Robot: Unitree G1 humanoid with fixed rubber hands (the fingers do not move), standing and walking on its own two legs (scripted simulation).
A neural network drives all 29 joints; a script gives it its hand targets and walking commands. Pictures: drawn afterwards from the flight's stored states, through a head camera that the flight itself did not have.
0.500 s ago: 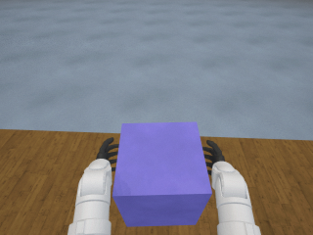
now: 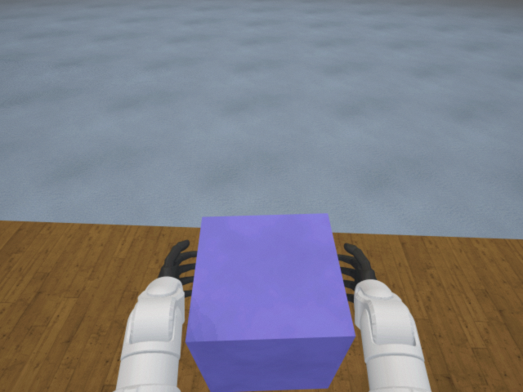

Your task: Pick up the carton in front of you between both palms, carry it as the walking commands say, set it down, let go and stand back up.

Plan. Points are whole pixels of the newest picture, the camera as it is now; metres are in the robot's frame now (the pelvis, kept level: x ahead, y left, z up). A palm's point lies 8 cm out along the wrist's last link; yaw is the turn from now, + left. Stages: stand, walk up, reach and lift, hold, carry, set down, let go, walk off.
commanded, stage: carry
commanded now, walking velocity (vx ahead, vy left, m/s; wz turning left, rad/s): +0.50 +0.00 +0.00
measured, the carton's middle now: (267, 305) +0.30 +0.00 -0.03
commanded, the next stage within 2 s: none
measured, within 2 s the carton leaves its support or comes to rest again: neither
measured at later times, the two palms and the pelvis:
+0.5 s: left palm (191, 218) +0.42 +0.14 +0.06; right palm (354, 217) +0.42 -0.16 +0.06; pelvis +0.16 -0.01 -0.01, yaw -1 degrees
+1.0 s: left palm (232, 138) +0.72 +0.09 +0.05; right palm (346, 138) +0.73 -0.21 +0.05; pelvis +0.47 -0.07 -0.01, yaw +1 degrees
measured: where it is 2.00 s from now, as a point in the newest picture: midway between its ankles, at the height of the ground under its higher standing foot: (270, 238)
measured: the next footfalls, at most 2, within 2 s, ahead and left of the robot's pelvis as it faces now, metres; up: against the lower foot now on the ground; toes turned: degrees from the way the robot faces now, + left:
left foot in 0.52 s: +0.23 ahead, +0.08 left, +0.00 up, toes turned +6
right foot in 0.86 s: +0.55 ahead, -0.14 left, +0.00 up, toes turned -13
